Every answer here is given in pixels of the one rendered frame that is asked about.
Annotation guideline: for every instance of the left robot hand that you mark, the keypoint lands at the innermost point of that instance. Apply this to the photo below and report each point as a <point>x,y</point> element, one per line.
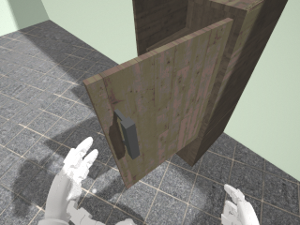
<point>67,184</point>

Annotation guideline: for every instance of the cupboard door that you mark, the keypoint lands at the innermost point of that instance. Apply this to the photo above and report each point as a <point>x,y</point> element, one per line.
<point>165,92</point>

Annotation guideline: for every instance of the handle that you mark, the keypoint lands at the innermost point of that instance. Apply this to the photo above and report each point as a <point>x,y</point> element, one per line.
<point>130,134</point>

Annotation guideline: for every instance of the right robot hand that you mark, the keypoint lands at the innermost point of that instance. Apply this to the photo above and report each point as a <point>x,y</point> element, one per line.
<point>242,213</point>

